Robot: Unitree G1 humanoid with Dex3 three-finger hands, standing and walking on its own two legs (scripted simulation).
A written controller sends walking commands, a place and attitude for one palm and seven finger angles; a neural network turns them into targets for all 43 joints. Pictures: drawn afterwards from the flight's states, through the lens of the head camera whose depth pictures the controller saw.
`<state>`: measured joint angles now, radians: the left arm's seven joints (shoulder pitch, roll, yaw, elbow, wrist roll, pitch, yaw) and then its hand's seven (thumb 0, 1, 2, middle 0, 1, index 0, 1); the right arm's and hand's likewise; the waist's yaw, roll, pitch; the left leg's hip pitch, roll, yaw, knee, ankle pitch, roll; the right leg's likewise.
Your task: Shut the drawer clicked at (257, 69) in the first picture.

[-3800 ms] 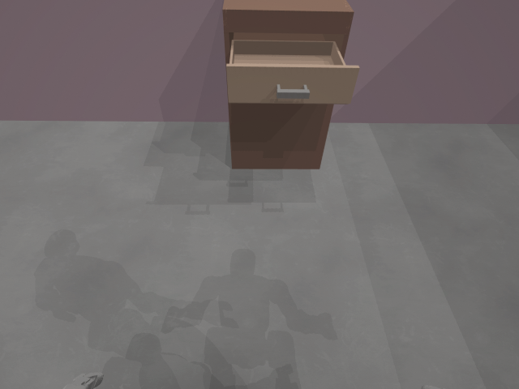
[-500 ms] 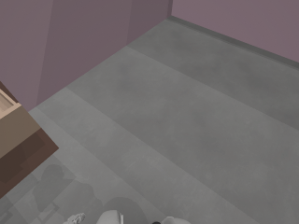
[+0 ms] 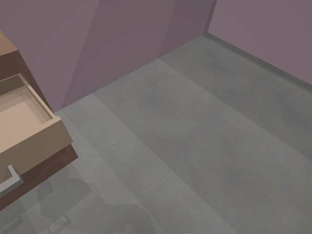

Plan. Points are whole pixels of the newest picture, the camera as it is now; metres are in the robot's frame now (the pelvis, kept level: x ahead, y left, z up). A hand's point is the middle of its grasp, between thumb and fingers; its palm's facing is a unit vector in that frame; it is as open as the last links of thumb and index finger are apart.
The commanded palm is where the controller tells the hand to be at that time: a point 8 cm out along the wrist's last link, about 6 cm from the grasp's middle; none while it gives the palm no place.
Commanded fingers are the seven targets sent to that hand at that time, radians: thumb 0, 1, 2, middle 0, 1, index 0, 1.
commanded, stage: turn to face it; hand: left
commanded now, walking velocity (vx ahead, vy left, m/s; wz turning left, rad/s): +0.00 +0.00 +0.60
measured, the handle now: out of the picture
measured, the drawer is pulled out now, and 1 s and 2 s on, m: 0.29 0.29 0.29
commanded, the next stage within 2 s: take the last steps up to it in 1.38 s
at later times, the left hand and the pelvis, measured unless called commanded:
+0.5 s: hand out of the picture +0.04 +0.14 -0.13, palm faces +0.32 -0.90 -0.29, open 7.4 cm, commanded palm none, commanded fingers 0.00 0.90 0.90 -0.20 -0.30 -0.20 -0.30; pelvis -0.01 -0.08 +0.00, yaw +19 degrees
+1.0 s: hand out of the picture -0.17 +0.17 -0.19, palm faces +0.64 -0.73 -0.24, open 7.4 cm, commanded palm none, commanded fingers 0.00 0.90 0.90 -0.20 -0.30 -0.20 -0.30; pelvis -0.05 -0.02 +0.00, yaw +36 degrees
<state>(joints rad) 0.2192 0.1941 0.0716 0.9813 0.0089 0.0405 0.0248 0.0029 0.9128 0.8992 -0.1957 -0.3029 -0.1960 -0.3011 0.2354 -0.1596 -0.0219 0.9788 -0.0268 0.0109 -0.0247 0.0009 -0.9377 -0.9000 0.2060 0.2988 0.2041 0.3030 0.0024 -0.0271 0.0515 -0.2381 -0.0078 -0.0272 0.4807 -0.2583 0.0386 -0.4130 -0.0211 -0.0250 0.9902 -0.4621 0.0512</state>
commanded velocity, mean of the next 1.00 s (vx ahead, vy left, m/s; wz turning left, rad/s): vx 0.00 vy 0.00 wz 0.56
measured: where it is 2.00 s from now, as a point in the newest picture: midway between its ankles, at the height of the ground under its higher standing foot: outside the picture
